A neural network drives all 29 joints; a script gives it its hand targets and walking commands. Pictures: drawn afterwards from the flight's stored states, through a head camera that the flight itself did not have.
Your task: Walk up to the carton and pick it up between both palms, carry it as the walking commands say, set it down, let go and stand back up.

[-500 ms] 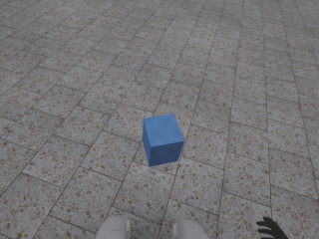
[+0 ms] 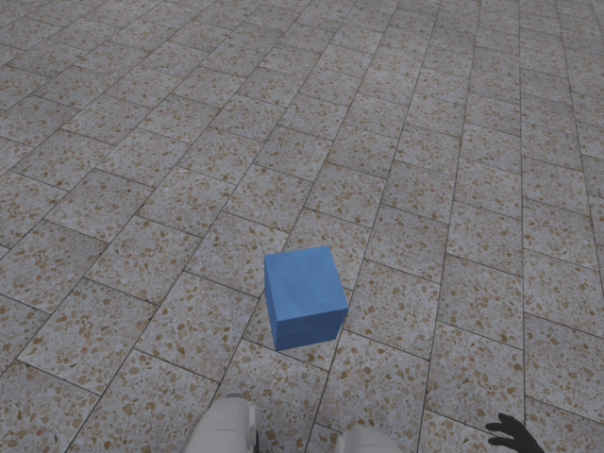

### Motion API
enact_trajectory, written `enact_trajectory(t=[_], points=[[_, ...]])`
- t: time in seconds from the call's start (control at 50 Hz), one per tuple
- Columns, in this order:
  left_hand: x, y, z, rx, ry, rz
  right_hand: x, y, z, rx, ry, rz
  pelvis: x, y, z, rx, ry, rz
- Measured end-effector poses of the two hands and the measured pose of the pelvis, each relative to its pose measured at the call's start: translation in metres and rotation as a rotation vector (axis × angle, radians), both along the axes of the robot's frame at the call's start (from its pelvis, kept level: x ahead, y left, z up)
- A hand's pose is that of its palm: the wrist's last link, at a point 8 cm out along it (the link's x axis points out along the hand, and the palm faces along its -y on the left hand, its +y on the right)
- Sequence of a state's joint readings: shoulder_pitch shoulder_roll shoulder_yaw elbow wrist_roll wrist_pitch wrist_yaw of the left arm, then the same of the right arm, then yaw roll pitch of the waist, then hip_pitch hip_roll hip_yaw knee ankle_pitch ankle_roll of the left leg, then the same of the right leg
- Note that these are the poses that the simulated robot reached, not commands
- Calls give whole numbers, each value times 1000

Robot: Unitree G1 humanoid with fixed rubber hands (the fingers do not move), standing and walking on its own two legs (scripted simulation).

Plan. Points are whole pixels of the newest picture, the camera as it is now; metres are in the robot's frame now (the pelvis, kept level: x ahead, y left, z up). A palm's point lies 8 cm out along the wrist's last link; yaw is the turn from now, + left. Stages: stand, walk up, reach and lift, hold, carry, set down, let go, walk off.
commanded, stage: walk up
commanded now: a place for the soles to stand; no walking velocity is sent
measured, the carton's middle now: (301, 299) +0.59 -0.03 -0.59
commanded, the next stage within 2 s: none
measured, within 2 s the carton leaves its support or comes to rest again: neither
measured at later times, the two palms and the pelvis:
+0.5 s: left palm (103, 410) +0.17 +0.27 -0.09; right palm (525, 425) +0.17 -0.32 -0.10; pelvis +0.07 -0.03 +0.02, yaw +0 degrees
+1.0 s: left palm (101, 418) +0.16 +0.26 -0.07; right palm (544, 447) +0.14 -0.32 -0.07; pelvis +0.07 -0.03 +0.05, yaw +2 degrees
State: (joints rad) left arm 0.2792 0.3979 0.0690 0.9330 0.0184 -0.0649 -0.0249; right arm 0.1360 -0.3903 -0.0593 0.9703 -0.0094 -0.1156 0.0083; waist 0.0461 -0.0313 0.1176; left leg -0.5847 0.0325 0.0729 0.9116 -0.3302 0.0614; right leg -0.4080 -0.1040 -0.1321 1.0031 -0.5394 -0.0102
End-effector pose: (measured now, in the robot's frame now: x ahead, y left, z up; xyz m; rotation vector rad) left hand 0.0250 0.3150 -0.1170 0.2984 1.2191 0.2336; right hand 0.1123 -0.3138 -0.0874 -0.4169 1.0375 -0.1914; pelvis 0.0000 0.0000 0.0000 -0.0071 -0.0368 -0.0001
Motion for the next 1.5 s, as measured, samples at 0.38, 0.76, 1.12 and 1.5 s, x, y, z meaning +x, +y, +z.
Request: enact_trajectory(t=[0.38,0.76,1.12,1.5], points=[[120,-30,8,17,-19,-9,50,-10,-15,47,92,-82,65,-24,9,6,-9,0],[168,-64,42,-33,-90,-58,49,-13,7,84,127,-83,66,-34,40,12,-14,18],[138,-54,44,-40,-40,-16,20,-35,23,-4,149,-93,70,-49,44,28,7,43],[94,-142,-8,-82,2,146,101,-156,28,-177,83,39,120,-129,5,7,-3,131]])
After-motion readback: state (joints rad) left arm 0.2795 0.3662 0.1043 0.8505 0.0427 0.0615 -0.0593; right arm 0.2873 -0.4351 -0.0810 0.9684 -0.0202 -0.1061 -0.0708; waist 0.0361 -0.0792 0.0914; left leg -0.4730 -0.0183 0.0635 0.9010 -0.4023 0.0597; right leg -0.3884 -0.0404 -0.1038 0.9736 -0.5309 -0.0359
